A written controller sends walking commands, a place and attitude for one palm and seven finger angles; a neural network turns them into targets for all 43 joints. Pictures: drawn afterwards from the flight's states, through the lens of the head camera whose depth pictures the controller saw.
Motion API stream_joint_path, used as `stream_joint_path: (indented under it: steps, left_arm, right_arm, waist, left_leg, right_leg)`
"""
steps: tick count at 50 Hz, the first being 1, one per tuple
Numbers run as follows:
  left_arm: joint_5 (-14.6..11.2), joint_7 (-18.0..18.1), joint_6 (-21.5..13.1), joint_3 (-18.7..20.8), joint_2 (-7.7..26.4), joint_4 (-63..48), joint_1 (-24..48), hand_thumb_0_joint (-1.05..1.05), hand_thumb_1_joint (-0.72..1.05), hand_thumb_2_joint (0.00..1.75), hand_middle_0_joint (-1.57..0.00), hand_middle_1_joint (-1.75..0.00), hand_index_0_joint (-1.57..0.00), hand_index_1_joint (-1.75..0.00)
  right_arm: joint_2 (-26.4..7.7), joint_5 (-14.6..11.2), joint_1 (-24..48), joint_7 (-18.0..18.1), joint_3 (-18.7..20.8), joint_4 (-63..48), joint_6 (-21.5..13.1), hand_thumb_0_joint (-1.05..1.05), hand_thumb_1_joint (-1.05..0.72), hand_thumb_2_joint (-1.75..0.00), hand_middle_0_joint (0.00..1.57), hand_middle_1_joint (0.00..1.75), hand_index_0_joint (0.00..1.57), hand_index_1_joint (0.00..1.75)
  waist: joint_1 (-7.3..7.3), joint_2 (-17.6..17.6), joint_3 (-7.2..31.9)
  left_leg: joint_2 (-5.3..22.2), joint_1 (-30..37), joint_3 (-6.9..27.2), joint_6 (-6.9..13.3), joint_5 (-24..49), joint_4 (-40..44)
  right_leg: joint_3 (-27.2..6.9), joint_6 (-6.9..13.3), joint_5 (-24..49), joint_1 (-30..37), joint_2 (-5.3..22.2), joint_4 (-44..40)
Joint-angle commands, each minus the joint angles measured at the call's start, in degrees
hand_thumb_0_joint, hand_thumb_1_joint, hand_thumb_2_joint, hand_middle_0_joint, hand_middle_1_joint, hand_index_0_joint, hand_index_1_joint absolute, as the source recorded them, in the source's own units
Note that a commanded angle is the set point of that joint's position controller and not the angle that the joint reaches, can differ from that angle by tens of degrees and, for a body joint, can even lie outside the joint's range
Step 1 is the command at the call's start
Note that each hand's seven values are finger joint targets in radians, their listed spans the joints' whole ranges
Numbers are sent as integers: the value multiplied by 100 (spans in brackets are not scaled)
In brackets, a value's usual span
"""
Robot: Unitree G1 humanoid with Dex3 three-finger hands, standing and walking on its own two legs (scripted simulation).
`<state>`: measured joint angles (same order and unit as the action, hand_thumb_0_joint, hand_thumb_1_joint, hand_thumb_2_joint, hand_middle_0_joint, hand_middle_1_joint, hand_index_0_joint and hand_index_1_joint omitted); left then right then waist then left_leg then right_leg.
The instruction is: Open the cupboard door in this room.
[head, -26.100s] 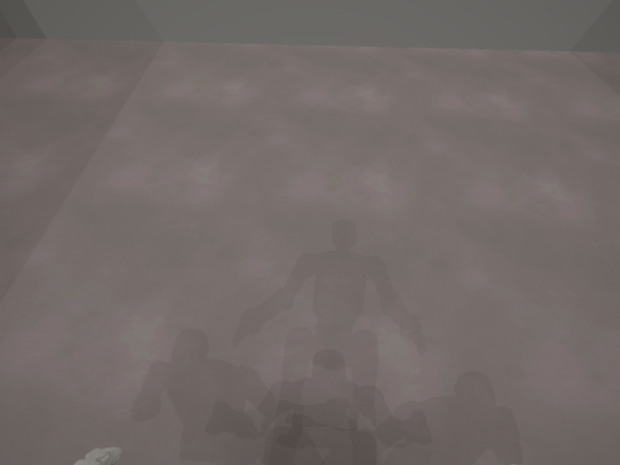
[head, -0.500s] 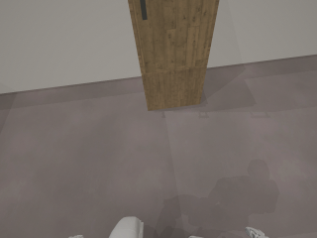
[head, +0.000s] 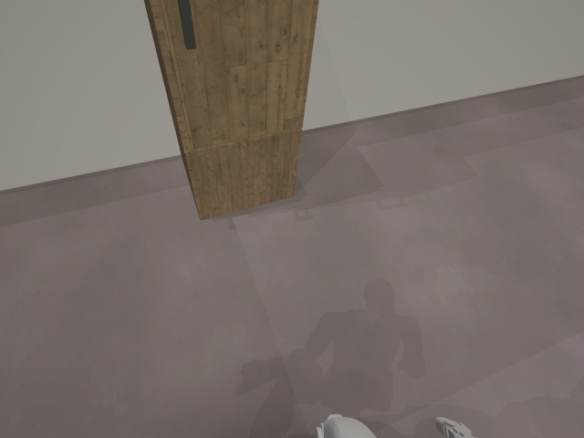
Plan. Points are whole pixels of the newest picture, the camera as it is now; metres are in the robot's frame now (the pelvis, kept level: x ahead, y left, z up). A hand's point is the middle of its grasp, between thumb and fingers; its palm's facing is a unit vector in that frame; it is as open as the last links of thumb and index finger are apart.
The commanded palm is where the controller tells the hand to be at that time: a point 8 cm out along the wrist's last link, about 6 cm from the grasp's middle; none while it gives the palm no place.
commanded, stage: walk to a spot facing it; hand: left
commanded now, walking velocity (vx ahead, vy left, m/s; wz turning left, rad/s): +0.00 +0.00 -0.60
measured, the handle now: (184, 13) +0.91 +0.35 +0.08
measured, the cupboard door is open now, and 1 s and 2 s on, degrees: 0 0 0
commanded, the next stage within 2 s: turn to face it in 1.20 s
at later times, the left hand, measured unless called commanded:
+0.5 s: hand (233, 402) +0.18 +0.10 -0.15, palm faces -0.32 -0.91 -0.27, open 7.3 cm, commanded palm none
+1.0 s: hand (243, 336) +0.28 +0.11 -0.16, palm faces -0.51 -0.83 -0.21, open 7.4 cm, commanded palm none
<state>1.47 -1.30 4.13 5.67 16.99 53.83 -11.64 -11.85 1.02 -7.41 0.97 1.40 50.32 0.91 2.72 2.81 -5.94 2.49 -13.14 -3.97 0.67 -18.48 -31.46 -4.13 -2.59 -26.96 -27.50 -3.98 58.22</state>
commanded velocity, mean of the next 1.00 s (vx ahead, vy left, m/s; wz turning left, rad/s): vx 0.21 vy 0.00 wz -0.60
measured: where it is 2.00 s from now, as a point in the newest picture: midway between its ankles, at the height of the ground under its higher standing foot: (371, 411)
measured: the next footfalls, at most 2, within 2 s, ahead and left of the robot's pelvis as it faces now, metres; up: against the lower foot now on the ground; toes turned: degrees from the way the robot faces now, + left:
right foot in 0.36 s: +0.01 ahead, -0.15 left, +0.00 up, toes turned -19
left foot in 0.82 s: +0.22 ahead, +0.04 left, +0.00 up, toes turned -24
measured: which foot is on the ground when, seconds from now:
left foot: down 0.00-0.36, up 0.38-0.80, down 0.82-1.00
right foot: up 0.00-0.34, down 0.36-0.82, up 0.84-1.00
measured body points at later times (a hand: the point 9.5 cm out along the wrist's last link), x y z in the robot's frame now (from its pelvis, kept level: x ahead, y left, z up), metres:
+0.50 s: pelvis +0.00 -0.05 +0.00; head +0.04 -0.09 +0.44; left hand +0.19 +0.15 -0.13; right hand -0.06 -0.32 -0.16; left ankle +0.02 +0.11 -0.66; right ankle -0.03 -0.14 -0.73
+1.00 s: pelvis +0.14 -0.06 +0.01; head +0.18 -0.06 +0.45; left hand +0.31 +0.15 -0.15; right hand +0.07 -0.30 -0.12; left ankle +0.18 +0.05 -0.73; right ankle +0.05 -0.15 -0.64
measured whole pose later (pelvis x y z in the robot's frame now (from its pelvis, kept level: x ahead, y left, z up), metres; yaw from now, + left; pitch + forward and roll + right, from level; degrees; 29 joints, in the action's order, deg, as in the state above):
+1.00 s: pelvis +0.14 -0.06 +0.01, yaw -36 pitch +0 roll -1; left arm 1.9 -3.2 1.9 5.7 15.2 56.5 -15.9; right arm -10.6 1.6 -13.7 0.0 1.5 51.3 -3.5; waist 2.3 1.5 -3.0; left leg 5.6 -8.8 -10.8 -0.7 -17.3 -26.4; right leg 2.2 -1.1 -19.0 -29.8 2.7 67.0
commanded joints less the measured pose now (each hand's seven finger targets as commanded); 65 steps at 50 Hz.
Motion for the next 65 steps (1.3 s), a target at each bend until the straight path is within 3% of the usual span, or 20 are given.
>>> stream_joint_path:
  steps: [1, 11, 15, 16, 17, 18, 22, 32, 38, 39, 41, 42, 45, 48, 58, 61, 62, 63, 64, 65]
  left_arm:
    - [-32, -68, -146, 76, 317, -523, 65, 0, 90, 90, -20, -30, -20, -30]
    - [-47, -105, -146, -75, 65, -775, 919, 0, 90, 90, -20, -30, -20, -30]
    - [-52, -62, -240, -64, 190, -662, 522, 0, 90, 90, -20, -30, -20, -30]
    - [-45, -28, -304, -18, 402, -537, 87, 0, 90, 90, -20, -30, -20, -30]
    - [2, 60, -382, 100, 1089, -382, -509, 0, 90, 90, -20, -30, -20, -30]
    - [-111, 126, -344, 155, 1396, -246, -865, 0, 90, 90, -20, -30, -20, -30]
    - [-81, 187, -299, 68, 872, -577, 118, 0, 90, 90, -20, -30, -20, -30]
    - [-36, 79, -632, 57, 842, -359, -380, 0, 90, 90, -20, -30, -20, -30]
    - [-52, 70, -590, 87, 838, -346, -154, 0, 90, 90, -20, -30, -20, -30]
    - [-67, 70, -578, 66, 692, -382, -33, 0, 90, 90, -20, -30, -20, -30]
    - [-139, -37, -581, -70, 16, -558, -143, 0, 90, 90, -20, -30, -20, -30]
    - [-72, -45, -593, -26, 196, -591, -103, 0, 90, 90, -20, -30, -20, -30]
    - [6, -195, -540, 31, 193, -432, 151, 0, 90, 90, -20, -30, -20, -30]
    - [15, -225, -434, -12, -89, -395, 68, 0, 90, 90, -20, -30, -20, -30]
    - [5, -238, -390, -126, -336, -737, 1141, 0, 90, 90, -20, -30, -20, -30]
    - [19, -163, -491, -38, 7, -423, -108, 0, 90, 90, -20, -30, -20, -30]
    - [35, -110, -578, 81, 487, -141, -1011, 0, 90, 90, -20, -30, -20, -30]
    - [8, -16, -639, 230, 1253, 6, -1630, 0, 90, 90, -20, -30, -20, -30]
    - [-161, 47, -593, 270, 1564, 42, -1669, 0, 90, 90, -20, -30, -20, -30]
    - [-164, 103, -571, 225, 1380, -163, -1174, 0, 90, 90, -20, -30, -20, -30]
  right_arm:
    - [-974, 38, -176, 113, 278, -379, -180, 0, -90, -90, 20, 30, 20, 30]
    - [-1175, 48, -975, 37, 484, 30, -153, 0, -90, -90, 20, 30, 20, 30]
    - [-1270, 30, -868, -14, 539, 78, -130, 0, -90, -90, 20, 30, 20, 30]
    - [-1227, -6, -879, -31, 512, 31, -125, 0, -90, -90, 20, 30, 20, 30]
    - [-832, -46, -865, -72, 392, -158, -93, 0, -90, -90, 20, 30, 20, 30]
    - [-667, -45, -388, -25, 306, -463, -21, 0, -90, -90, 20, 30, 20, 30]
    - [-829, 56, -98, -71, 333, -329, 57, 0, -90, -90, 20, 30, 20, 30]
    - [-746, 40, 318, -220, 332, -557, -165, 0, -90, -90, 20, 30, 20, 30]
    - [-710, -16, -83, -146, 305, -541, -346, 0, -90, -90, 20, 30, 20, 30]
    - [-870, -27, -573, -79, 340, -368, -390, 0, -90, -90, 20, 30, 20, 30]
    - [-1861, 96, -1919, -2, 544, -81, -426, 0, -90, -90, 20, 30, 20, 30]
    - [-1811, 75, -1755, -23, 497, -123, -362, 0, -90, -90, 20, 30, 20, 30]
    - [-1020, 53, -977, -19, 301, -182, -436, 0, -90, -90, 20, 30, 20, 30]
    - [-769, 41, -1141, 17, 270, -16, -541, 0, -90, -90, 20, 30, 20, 30]
    - [-831, 68, -1563, -4, 409, 443, -497, 0, -90, -90, 20, 30, 20, 30]
    - [-1075, 9, -1367, -22, 460, 406, -462, 0, -90, -90, 20, 30, 20, 30]
    - [-1015, -51, -1340, -76, 432, 327, -457, 0, -90, -90, 20, 30, 20, 30]
    - [-559, -148, -1455, -111, 324, 122, -451, 0, -90, -90, 20, 30, 20, 30]
    - [-589, -165, -1106, -34, 289, -91, -423, 0, -90, -90, 20, 30, 20, 30]
    - [-643, -143, -1015, -1, 300, -74, -376, 0, -90, -90, 20, 30, 20, 30]
  waist:
    - [-158, -1075, 516]
    - [-567, -1458, 615]
    - [-333, -1368, 782]
    - [-79, -918, 1019]
    - [188, 843, 1416]
    - [360, 1338, 1401]
    - [-35, 374, 581]
    - [5, 496, 282]
    - [-290, 562, 460]
    - [-532, 205, 628]
    - [-1001, -2319, 1337]
    - [-924, -1899, 1050]
    - [-496, -1154, 25]
    - [-373, -996, 233]
    - [-480, -1190, -48]
    - [194, -949, 806]
    - [648, -366, 1403]
    - [781, 1032, 2145]
    - [702, 1055, 2378]
    - [498, 892, 2136]
  left_leg:
    - [1423, 620, 702, 591, 2882, 1179]
    - [1778, 1100, -57, 677, 3609, 769]
    - [1731, 735, -437, 265, 3566, -26]
    - [1593, 190, -681, -48, 3191, -846]
    - [1023, -1379, -978, -421, 452, -2172]
    - [441, -2234, -457, -571, -2035, -3242]
    - [657, -2313, 216, -560, -756, -3595]
    - [359, -2123, 186, -604, 4, -1952]
    - [-48, -130, 63, -461, 247, -29]
    - [21, 974, 118, -413, 453, 557]
    - [2485, 2744, 2773, 305, -1057, 1664]
    - [2895, 1990, 3202, 636, -1981, 2033]
    - [2153, 654, 1817, 423, -1287, 2274]
    - [1776, 984, 409, 337, 1120, 1874]
    - [1737, 1188, -996, 312, 3296, 1310]
    - [1644, 1122, -1352, 54, 4977, -651]
    - [1437, 4, -1369, -198, 3915, -2043]
    - [484, -1880, -1161, -491, -1081, -3973]
    - [316, -2394, -340, -466, -1844, -4986]
    - [428, -2401, 284, -435, -1345, -5325]
  right_leg:
    - [231, -182, 246, -615, 478, 1246]
    - [860, -127, 51, 52, 659, -893]
    - [1093, 118, 925, 1220, 440, -2562]
    - [874, 253, 1851, 2237, 624, -3364]
    - [-785, 753, 3518, 3693, 1967, -3585]
    - [-1779, 1376, 5486, 3622, 2835, -3432]
    - [-1348, 1290, 1386, 2238, 1979, -4071]
    - [-1603, 1360, 651, 1969, 1607, -4491]
    - [-1595, 1143, 1352, 1228, 1292, -3784]
    - [-1432, 953, 1350, 617, 1019, -3260]
    - [94, 364, -765, -1247, -65, -252]
    - [44, 353, -756, -1404, 318, 511]
    - [269, 267, 455, -1320, 892, 1213]
    - [460, 116, 1048, -1265, 992, 1042]
    - [1302, 260, 1503, -460, 706, -1635]
    - [1579, 560, 1633, 1500, 228, -2452]
    - [1204, 697, 2234, 3374, 510, -2767]
    - [-1424, 1387, 3601, 4920, 2305, -2835]
    - [-2425, 1836, 4943, 4793, 2963, -3258]
    - [-2304, 1758, 4311, 4142, 2885, -3461]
